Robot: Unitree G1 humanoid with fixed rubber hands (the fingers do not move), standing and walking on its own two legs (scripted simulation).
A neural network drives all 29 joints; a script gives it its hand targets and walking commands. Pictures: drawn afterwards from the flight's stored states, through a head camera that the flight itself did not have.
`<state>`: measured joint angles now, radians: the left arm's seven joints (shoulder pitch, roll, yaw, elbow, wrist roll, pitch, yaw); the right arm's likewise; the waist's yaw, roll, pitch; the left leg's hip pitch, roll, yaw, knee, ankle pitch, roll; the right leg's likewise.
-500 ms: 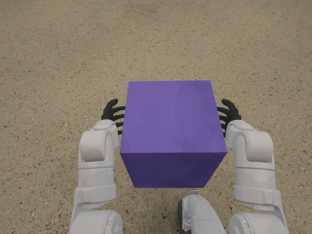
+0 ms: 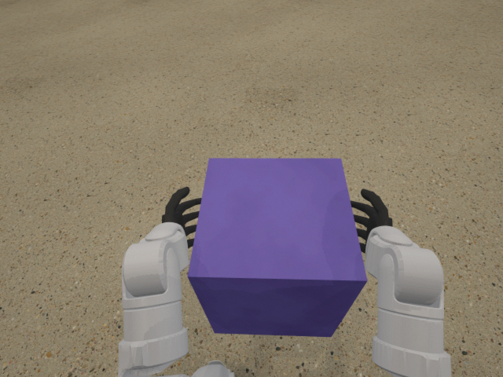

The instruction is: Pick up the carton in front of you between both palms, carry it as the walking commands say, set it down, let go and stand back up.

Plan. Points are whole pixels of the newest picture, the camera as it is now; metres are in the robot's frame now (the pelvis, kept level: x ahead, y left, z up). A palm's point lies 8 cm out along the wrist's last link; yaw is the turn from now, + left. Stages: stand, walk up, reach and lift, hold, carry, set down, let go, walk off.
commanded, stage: carry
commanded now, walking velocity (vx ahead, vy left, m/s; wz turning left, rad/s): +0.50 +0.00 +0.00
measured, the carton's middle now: (273, 252) +0.31 +0.00 +0.02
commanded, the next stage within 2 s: none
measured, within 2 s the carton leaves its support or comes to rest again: neither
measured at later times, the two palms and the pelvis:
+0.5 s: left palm (188, 132) +0.58 +0.19 +0.08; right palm (327, 130) +0.56 -0.11 +0.09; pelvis +0.32 +0.05 +0.00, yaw -3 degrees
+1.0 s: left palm (226, 64) +0.90 +0.13 +0.08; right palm (330, 61) +0.91 -0.17 +0.07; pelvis +0.64 -0.02 +0.00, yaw +0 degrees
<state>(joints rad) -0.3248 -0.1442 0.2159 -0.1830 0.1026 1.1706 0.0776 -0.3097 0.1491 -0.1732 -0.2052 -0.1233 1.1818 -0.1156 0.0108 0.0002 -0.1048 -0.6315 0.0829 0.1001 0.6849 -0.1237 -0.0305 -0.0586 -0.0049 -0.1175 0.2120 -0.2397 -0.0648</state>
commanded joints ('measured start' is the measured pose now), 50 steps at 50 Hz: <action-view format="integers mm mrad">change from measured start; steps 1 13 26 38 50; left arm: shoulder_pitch -420 -346 -243 -278 -251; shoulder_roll -908 -946 -880 -829 -921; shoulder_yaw -750 -847 -846 -778 -826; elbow -45 -184 -217 -140 -246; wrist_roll -373 -407 -372 -373 -431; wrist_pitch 27 14 16 67 10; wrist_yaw -270 -265 -226 -239 -277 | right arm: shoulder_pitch -491 -317 -262 -356 -275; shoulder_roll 953 974 843 819 941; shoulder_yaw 782 773 772 773 817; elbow -55 -117 -203 -215 -227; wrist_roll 388 431 437 427 394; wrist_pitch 4 -8 9 76 -15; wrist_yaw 245 294 303 284 254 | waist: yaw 14 -29 -31 21 3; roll -162 70 108 -280 -134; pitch -170 -318 -117 -378 -213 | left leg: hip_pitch -69 785 700 126 -61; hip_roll -25 278 163 -74 45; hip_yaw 57 -394 -51 69 0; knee -95 -434 -577 475 169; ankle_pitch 84 38 76 -65 -8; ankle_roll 12 208 158 -10 6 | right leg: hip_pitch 244 -584 -658 378 131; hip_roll -207 -83 -110 -414 -269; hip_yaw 88 133 -15 581 108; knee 1 1056 482 85 -64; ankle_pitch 539 -132 221 -139 230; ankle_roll -61 37 102 -150 -75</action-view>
